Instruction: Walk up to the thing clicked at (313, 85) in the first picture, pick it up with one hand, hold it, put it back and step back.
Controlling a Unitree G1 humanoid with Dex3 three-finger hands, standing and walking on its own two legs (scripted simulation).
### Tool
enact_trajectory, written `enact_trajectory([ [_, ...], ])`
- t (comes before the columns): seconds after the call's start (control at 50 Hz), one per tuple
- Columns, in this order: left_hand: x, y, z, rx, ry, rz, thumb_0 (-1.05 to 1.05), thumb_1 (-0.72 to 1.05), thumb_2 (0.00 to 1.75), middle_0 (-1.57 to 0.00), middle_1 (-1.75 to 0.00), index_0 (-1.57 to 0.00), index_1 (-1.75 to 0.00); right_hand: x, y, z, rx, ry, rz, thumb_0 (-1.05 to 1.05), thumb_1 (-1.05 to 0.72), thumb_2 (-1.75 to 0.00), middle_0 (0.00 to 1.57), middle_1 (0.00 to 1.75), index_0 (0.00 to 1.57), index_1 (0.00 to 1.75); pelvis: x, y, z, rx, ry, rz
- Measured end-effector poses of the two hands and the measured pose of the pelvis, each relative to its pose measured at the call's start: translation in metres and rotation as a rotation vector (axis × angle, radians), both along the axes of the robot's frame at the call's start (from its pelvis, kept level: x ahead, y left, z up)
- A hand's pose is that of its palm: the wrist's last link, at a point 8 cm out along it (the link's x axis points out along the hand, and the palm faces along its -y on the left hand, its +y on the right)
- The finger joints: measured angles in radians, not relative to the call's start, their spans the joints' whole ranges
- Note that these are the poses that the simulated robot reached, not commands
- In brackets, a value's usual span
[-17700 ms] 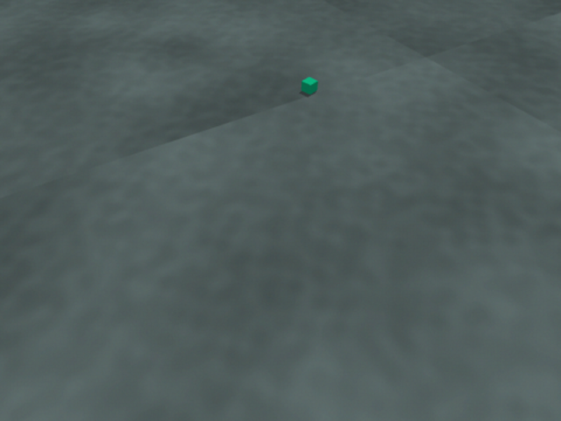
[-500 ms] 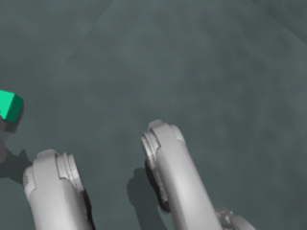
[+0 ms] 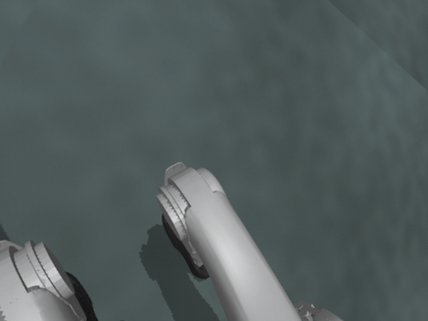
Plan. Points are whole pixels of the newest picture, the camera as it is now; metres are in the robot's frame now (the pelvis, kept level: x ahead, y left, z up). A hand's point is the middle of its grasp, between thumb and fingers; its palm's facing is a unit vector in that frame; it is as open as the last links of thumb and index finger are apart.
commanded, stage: approach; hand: left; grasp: from above
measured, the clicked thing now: out of the picture +0.45 +0.35 -0.30
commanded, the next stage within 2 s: close in in 0.02 s
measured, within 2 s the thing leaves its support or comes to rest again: neither
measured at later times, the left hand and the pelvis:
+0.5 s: hand out of the picture +0.42 +0.34 -0.20, palm faces -0.14 -0.42 -0.90, open 14.0 cm; pelvis -0.01 +0.00 +0.00, yaw +2 degrees
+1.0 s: hand out of the picture +0.45 +0.33 -0.25, palm faces -0.08 -0.43 -0.90, open 14.2 cm; pelvis -0.01 +0.00 +0.00, yaw -1 degrees
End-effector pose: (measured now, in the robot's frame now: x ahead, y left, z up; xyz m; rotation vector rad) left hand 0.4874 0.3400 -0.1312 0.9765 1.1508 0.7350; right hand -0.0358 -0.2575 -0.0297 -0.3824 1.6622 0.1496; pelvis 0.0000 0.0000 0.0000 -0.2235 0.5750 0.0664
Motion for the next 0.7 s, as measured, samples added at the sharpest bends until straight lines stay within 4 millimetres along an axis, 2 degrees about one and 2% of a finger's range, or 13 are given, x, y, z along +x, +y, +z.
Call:
enact_trajectory([
  [0.08, -0.009, 0.012, 0.010, 0.004, -0.001, 0.038, 0.01, -0.59, 1.02, -0.10, -1.02, -0.07, -1.05, 0.004, 0.004, -0.001, 0.024, -0.015, -0.040, 0.00, -0.93, -0.90, 0.20, 0.30, 0.19, 0.30, 0.002, 0.000, 0.003, -0.003, 0.015, -0.005],
  [0.16, -0.034, 0.019, 0.016, -0.013, 0.052, 0.053, 0.01, -0.58, 1.00, -0.09, -1.03, -0.07, -1.05, 0.014, 0.003, -0.007, 0.053, -0.047, -0.050, 0.00, -0.93, -0.90, 0.20, 0.30, 0.19, 0.30, 0.004, 0.000, 0.006, 0.004, 0.027, -0.001],
  [0.24, -0.060, 0.021, 0.014, -0.036, 0.114, 0.042, 0.01, -0.56, 0.99, -0.09, -1.04, -0.08, -1.05, 0.030, -0.001, -0.015, 0.058, -0.095, -0.027, 0.00, -0.93, -0.90, 0.20, 0.30, 0.19, 0.30, 0.001, -0.001, 0.006, 0.014, 0.017, 0.008],
  [0.32, -0.072, 0.017, 0.006, -0.048, 0.126, 0.009, 0.00, -0.54, 0.96, -0.09, -1.05, -0.09, -1.05, 0.043, -0.005, -0.023, 0.053, -0.132, 0.026, 0.00, -0.92, -0.90, 0.20, 0.30, 0.19, 0.30, -0.005, -0.002, 0.005, 0.022, -0.010, 0.020],
  [0.4, -0.072, 0.014, -0.002, -0.026, 0.124, -0.042, 0.00, -0.51, 0.93, -0.09, -1.06, -0.10, -1.05, 0.051, -0.011, -0.029, 0.037, -0.151, 0.073, 0.00, -0.92, -0.90, 0.19, 0.30, 0.19, 0.30, -0.010, -0.002, 0.002, 0.024, -0.030, 0.027],
  [0.48, -0.067, 0.007, -0.011, -0.015, 0.116, -0.070, 0.00, -0.50, 0.93, -0.09, -1.06, -0.10, -1.05, 0.051, -0.013, -0.030, 0.031, -0.139, 0.104, 0.00, -0.92, -0.90, 0.19, 0.30, 0.19, 0.30, -0.011, -0.002, 0.001, 0.024, -0.036, 0.027],
  [0.7, -0.050, -0.016, -0.044, -0.037, 0.088, -0.008, 0.00, -0.51, 1.02, -0.12, -1.00, -0.10, -1.02, 0.029, -0.003, -0.008, 0.051, -0.042, 0.140, 0.00, -0.91, -0.90, 0.19, 0.30, 0.19, 0.30, -0.006, -0.004, 0.004, 0.012, -0.044, 0.016],
])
